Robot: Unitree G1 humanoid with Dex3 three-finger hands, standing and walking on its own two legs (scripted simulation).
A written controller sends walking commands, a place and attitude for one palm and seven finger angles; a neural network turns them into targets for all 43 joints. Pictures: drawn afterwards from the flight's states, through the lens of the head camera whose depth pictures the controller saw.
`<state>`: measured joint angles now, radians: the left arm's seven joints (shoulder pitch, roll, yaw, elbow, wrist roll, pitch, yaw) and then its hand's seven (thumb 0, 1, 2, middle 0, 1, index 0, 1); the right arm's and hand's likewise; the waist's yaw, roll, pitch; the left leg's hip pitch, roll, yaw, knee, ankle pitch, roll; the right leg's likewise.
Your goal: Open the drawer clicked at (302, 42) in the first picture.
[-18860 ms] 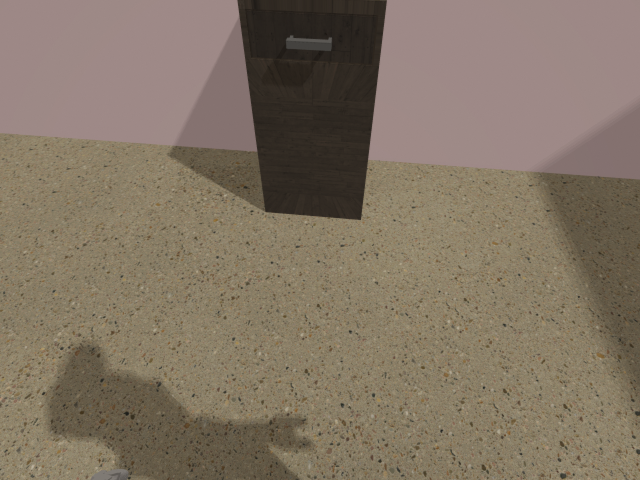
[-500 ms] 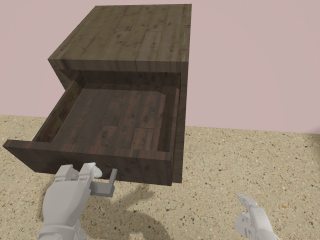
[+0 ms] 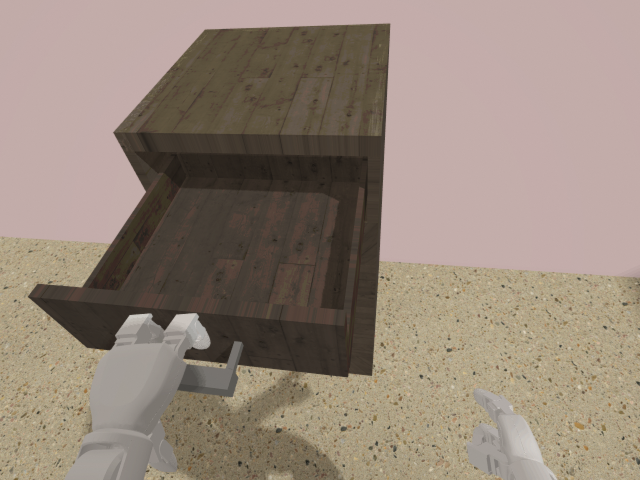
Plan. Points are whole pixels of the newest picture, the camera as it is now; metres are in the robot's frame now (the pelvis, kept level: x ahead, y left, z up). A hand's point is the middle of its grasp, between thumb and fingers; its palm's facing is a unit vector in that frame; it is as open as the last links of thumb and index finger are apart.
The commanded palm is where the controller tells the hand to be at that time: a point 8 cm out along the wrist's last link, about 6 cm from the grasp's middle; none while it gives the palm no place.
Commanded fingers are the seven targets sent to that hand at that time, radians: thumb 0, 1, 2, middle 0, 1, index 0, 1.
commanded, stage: lift the hand off the handle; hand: left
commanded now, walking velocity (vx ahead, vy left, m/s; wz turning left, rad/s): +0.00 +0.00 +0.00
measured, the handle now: (185, 360) +0.24 +0.22 +0.03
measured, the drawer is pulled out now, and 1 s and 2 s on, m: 0.30 0.30 0.30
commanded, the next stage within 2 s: draw the hand back to the body in 0.94 s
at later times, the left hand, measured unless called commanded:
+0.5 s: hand (135, 338) +0.21 +0.22 +0.13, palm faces +0.16 -0.09 -0.98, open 13.5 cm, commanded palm +0.17 +0.21 +0.19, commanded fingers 0.00 -0.50 0.30 -0.30 -1.20 -0.30 -1.20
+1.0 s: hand (120, 312) +0.22 +0.22 +0.18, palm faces +0.16 -0.11 -0.98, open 13.9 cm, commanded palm +0.17 +0.21 +0.23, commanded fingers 0.00 -0.50 0.30 -0.30 -1.20 -0.30 -1.20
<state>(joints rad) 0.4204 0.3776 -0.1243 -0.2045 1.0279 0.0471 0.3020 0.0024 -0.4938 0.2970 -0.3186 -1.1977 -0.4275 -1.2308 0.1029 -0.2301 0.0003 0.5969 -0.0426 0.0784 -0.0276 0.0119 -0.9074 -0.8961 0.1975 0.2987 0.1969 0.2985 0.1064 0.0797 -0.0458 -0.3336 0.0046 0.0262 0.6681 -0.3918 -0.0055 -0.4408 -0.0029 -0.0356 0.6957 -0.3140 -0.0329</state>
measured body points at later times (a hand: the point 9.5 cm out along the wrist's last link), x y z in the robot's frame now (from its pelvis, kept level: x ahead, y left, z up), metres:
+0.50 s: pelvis +0.00 +0.01 +0.02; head +0.00 -0.04 +0.47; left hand +0.20 +0.23 +0.18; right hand +0.24 -0.19 -0.07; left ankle -0.03 +0.12 -0.72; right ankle +0.03 -0.10 -0.72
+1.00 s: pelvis +0.00 +0.00 +0.02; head -0.01 -0.05 +0.47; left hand +0.20 +0.22 +0.23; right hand +0.25 -0.19 -0.06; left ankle -0.03 +0.12 -0.72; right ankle +0.03 -0.10 -0.72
